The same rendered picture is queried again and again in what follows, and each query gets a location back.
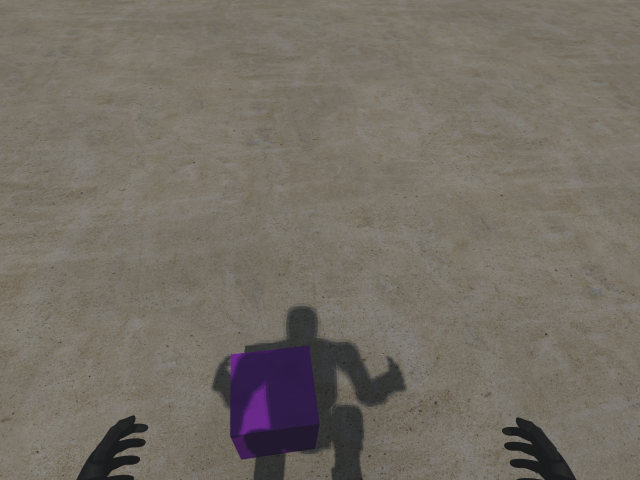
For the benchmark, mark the left robot hand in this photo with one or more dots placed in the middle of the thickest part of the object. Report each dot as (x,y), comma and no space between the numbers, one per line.
(101,462)

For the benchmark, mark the carton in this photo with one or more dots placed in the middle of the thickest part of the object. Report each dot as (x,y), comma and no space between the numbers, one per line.
(273,407)

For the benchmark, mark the right robot hand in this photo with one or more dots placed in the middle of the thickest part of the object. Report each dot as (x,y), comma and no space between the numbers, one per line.
(550,465)

